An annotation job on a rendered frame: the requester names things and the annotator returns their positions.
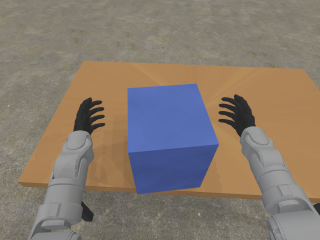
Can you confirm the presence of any table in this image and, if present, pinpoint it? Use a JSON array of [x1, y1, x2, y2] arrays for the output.
[[17, 61, 320, 222]]

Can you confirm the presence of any right robot upper arm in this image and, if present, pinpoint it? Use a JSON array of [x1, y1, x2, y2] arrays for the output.
[[266, 210, 320, 240]]

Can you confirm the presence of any right robot hand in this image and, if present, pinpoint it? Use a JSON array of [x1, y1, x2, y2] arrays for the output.
[[218, 94, 256, 137]]

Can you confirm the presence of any left robot hand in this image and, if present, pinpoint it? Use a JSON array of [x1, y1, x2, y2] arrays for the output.
[[73, 97, 105, 135]]

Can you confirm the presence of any robot left forearm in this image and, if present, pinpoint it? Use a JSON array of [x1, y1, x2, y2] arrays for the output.
[[27, 130, 94, 240]]

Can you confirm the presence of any robot right forearm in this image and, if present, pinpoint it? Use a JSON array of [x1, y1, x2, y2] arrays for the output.
[[240, 126, 320, 220]]

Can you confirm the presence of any carton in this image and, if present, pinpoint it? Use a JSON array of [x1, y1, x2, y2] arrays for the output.
[[127, 83, 219, 194]]

